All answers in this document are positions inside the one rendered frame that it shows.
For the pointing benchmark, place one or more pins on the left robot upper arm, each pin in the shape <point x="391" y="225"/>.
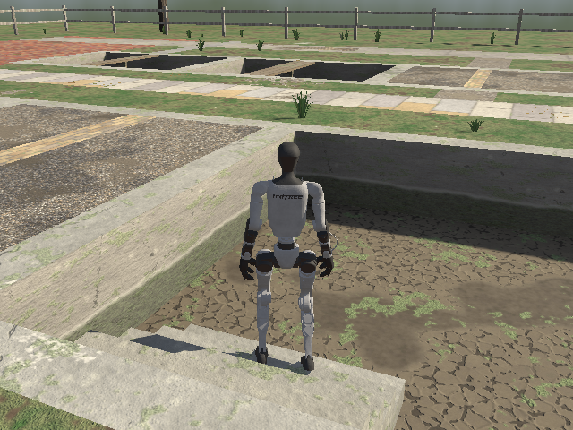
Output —
<point x="258" y="190"/>

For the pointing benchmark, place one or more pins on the robot right forearm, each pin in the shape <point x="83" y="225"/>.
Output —
<point x="324" y="242"/>

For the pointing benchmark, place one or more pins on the robot left hand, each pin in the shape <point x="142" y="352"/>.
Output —
<point x="244" y="268"/>

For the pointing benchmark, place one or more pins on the robot left thigh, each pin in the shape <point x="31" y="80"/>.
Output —
<point x="264" y="263"/>

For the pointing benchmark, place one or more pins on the robot head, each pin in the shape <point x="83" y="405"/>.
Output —
<point x="288" y="155"/>

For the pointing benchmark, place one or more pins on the right robot upper arm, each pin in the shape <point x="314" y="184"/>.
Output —
<point x="318" y="205"/>

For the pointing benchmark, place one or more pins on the robot right hand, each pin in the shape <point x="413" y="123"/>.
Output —
<point x="326" y="263"/>

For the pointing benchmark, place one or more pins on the robot left forearm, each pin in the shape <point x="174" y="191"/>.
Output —
<point x="249" y="242"/>

